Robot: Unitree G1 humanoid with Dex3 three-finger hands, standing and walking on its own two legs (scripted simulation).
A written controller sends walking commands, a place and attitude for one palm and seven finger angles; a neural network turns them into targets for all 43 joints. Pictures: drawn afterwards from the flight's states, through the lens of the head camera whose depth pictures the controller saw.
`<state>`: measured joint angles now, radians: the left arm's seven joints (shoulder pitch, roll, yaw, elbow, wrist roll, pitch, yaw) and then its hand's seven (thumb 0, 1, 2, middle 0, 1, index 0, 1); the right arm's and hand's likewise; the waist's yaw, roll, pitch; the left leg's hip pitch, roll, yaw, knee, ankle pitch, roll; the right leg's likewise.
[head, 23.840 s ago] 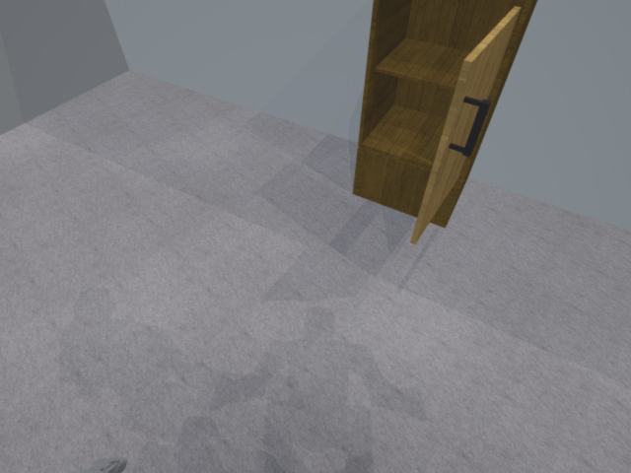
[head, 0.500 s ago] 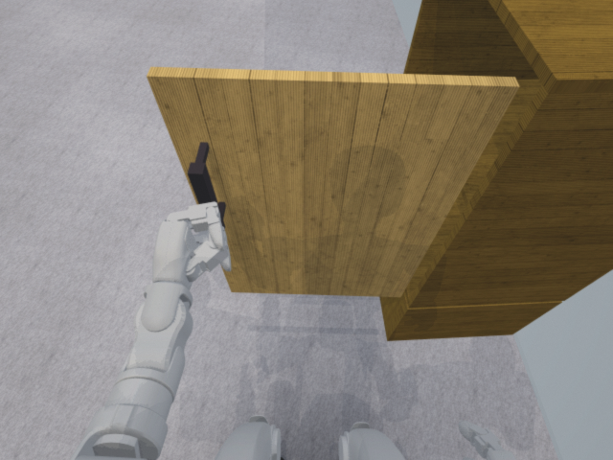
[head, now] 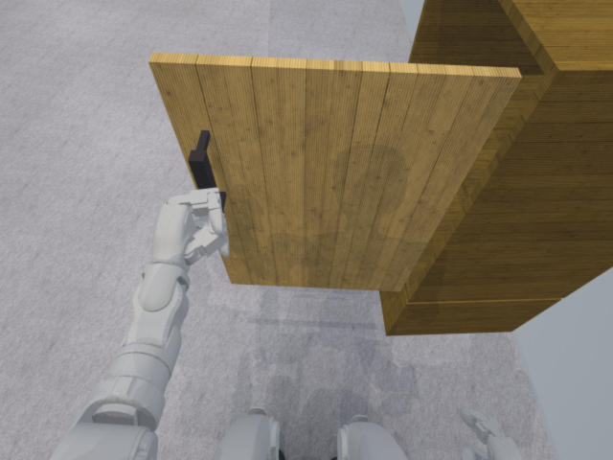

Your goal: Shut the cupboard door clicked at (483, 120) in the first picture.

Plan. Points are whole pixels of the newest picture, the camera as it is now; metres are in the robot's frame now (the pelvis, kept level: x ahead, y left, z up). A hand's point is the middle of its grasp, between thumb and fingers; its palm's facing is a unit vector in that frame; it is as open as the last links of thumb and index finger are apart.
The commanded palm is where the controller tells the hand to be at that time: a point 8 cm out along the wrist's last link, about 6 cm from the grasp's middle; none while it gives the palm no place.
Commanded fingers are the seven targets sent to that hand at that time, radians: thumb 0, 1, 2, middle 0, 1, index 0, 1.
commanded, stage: push the door shut along its arc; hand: left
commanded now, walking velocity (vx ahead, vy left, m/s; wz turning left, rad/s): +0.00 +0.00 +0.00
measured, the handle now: (211, 181) +0.48 +0.15 +0.04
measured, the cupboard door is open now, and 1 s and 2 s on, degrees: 85 68 57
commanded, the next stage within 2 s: pull the fist back off the door in 1.70 s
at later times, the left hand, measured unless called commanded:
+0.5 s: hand (227, 195) +0.46 +0.12 +0.04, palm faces -0.19 -0.98 -0.03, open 3.2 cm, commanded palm +0.46 +0.16 +0.05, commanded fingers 0.00 0.90 0.90 -1.30 -1.50 -1.30 -1.50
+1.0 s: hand (257, 163) +0.52 +0.09 +0.04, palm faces -0.33 -0.94 -0.04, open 3.1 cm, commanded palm +0.53 +0.12 +0.05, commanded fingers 0.00 0.90 0.90 -1.30 -1.50 -1.30 -1.50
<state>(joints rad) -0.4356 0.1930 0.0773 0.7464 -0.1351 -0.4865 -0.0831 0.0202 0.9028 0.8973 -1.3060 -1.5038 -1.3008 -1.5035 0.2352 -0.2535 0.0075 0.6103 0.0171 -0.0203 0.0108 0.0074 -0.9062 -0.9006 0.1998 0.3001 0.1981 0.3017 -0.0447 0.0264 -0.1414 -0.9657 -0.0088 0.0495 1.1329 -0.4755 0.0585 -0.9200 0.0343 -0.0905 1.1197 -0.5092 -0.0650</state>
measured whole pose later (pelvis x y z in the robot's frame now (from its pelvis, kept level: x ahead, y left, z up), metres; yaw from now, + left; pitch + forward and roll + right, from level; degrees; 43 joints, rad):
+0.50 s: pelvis +0.00 +0.01 -0.01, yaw -1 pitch +21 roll -2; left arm -0.76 0.31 0.16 1.07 -0.16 -0.48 -0.25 0.02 0.90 0.90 -1.31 -1.50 -1.32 -1.50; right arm 0.34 -0.28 0.00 0.67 0.02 -0.01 0.02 0.01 -0.91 -0.90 0.20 0.30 0.20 0.30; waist -0.11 0.04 -0.14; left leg -1.08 0.00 0.05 1.19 -0.48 0.07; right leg -1.02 0.04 -0.10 1.15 -0.51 -0.06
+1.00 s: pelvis +0.00 +0.02 -0.03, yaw -1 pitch +27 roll -4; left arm -1.08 0.39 0.15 1.26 -0.09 -0.41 -0.28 0.02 0.91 0.90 -1.30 -1.50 -1.30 -1.50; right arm 0.36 -0.28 0.02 0.67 0.00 -0.02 0.04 0.00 -0.91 -0.90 0.20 0.30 0.20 0.30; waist -0.20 0.06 -0.14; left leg -1.23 0.00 0.03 1.26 -0.50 0.09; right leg -1.16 0.04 -0.11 1.21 -0.52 -0.05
